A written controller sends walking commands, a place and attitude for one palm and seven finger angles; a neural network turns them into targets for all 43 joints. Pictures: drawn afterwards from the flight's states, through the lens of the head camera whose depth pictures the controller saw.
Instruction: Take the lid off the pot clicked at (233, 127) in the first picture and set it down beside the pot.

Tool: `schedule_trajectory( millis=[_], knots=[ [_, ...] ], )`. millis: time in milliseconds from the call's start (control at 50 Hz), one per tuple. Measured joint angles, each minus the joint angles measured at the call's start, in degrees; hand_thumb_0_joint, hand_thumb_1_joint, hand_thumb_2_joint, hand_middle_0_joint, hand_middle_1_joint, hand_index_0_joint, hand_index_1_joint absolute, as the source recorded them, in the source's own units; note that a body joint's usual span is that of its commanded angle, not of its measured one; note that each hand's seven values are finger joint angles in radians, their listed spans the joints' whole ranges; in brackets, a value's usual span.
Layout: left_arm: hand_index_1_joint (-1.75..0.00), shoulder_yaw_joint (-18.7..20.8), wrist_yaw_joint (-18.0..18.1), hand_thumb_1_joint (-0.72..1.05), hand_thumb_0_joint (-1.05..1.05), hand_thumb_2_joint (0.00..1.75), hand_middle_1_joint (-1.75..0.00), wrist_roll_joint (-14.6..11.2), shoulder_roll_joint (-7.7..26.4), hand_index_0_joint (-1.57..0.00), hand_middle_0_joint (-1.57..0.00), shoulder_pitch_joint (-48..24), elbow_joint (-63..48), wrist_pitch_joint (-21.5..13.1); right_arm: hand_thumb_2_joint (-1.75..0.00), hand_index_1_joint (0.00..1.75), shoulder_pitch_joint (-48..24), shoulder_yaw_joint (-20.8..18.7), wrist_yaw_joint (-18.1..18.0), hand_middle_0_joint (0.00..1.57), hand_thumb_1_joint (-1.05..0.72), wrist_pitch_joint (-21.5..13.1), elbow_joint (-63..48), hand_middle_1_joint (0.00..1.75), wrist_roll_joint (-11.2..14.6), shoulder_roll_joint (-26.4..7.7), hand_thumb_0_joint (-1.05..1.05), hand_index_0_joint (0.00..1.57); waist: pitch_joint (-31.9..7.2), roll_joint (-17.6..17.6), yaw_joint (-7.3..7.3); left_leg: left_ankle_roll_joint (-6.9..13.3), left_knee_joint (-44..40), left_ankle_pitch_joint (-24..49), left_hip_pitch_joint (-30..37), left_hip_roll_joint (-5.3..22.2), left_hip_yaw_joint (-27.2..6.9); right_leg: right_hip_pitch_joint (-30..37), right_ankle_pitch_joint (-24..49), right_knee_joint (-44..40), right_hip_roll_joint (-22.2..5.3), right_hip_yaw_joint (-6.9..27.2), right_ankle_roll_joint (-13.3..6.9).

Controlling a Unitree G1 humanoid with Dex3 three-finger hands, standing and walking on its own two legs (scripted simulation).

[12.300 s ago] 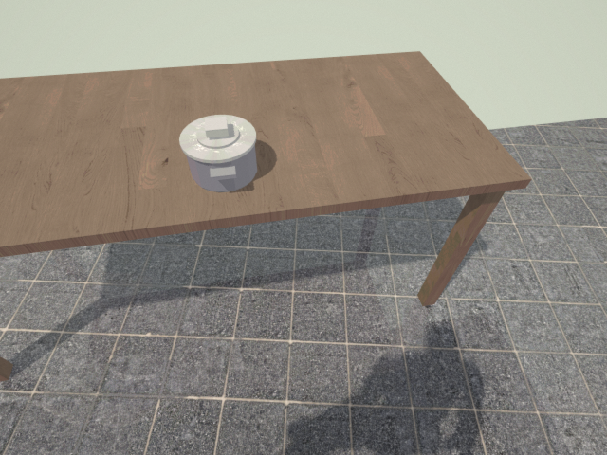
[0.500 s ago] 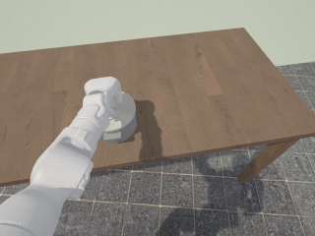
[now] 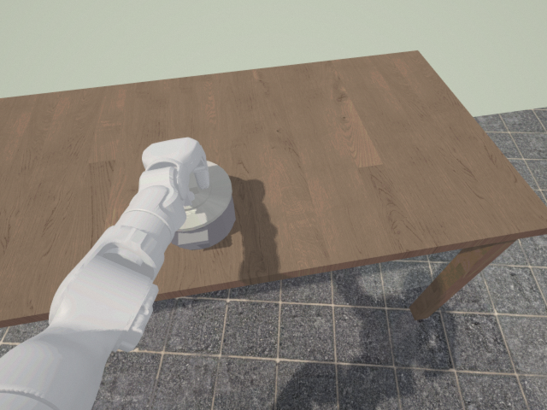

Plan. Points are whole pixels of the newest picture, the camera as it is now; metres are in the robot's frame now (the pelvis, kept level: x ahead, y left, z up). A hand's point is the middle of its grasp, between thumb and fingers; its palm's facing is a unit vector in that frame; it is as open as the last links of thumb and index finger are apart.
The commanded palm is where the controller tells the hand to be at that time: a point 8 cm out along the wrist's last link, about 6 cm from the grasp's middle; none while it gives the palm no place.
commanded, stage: lift the lid straight up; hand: left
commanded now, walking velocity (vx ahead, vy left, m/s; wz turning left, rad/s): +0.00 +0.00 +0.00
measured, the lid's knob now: (184, 183) +0.50 +0.13 +0.02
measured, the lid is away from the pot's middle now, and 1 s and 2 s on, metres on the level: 0.01 0.01 0.02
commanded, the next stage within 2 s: move the lid sideways beside the pot in 1.90 s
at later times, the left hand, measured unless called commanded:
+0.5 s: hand (173, 170) +0.47 +0.13 +0.08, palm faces -0.32 -0.09 -0.94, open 5.3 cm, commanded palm +0.47 +0.13 +0.15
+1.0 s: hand (169, 149) +0.47 +0.12 +0.12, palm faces -0.27 -0.08 -0.96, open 5.3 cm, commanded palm +0.47 +0.12 +0.19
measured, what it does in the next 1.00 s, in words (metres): stands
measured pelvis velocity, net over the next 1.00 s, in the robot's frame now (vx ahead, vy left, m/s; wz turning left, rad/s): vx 0.00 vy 0.01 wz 0.02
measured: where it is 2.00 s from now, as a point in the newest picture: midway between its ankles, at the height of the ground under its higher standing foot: outside the picture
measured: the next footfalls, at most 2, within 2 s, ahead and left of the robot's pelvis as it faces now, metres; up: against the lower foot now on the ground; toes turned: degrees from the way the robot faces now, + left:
none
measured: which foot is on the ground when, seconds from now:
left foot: down 0.00-1.00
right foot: down 0.00-1.00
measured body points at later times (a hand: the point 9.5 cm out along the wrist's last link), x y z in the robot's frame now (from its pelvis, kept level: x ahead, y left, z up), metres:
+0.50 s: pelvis +0.00 +0.00 +0.00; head +0.05 -0.02 +0.45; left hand +0.48 +0.13 +0.13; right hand +0.07 -0.26 -0.14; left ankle -0.02 +0.09 -0.73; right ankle -0.02 -0.11 -0.73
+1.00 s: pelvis +0.00 +0.01 +0.00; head +0.04 -0.02 +0.45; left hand +0.48 +0.12 +0.18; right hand +0.09 -0.25 -0.14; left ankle -0.02 +0.09 -0.73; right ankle -0.02 -0.11 -0.73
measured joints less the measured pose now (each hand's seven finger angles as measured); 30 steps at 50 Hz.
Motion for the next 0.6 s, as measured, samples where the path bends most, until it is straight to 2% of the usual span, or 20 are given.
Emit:
schedule_trajectory(
  millis=[120, 400, 600],
  knots=[
    [-1.11, 0.48, -0.49, 0.25, 0.00, 0.88, -0.90, -0.20, 0.57, -0.94, -0.48, -0.18, -0.35, 0.05, -0.90, 0.30, -0.10, 0.14, -0.27, 0.20, -0.90, -0.53, 0.14, 0.30, 0.19, -0.02, 0.01, 0.20, 0.08, 0.01, 0.10, -0.04, -0.40, 0.09, 0.65, 0.02, -0.10, 0.69, 0.09, -0.44, 0.04, -0.08, -0.05],
    [-1.12, -1.67, -3.89, 0.26, 0.00, 0.88, -0.89, -0.89, 0.89, -0.97, -0.47, -1.30, -2.43, 0.60, -0.90, 0.30, -0.84, 0.31, -0.17, 0.20, -0.90, -0.48, -0.02, 0.30, 0.49, -0.12, 0.01, 0.20, 0.21, 0.29, 1.08, 0.07, -1.39, 0.32, 2.56, -0.37, -0.64, 2.78, 0.04, -1.34, -0.32, -0.58, 0.04],
    [-1.13, -0.78, -4.59, 0.26, 0.00, 0.88, -0.89, -0.71, 0.98, -0.98, -0.47, -2.66, -3.24, 1.28, -0.90, 0.30, -1.83, 0.74, -0.22, 0.20, -0.90, -0.45, -0.42, 0.30, 0.38, -0.05, 0.01, 0.20, 0.29, 0.33, 1.35, 0.23, -2.18, 0.60, 3.50, -0.59, -0.48, 3.57, 0.25, -1.89, -0.51, -0.38, 0.23]
  ],
)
